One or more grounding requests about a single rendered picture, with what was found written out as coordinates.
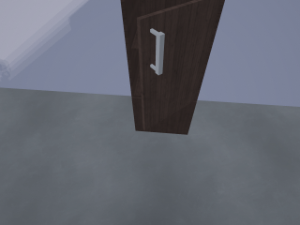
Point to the handle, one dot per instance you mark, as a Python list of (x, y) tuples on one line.
[(160, 40)]

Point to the cupboard door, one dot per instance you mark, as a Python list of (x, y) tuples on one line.
[(188, 28)]

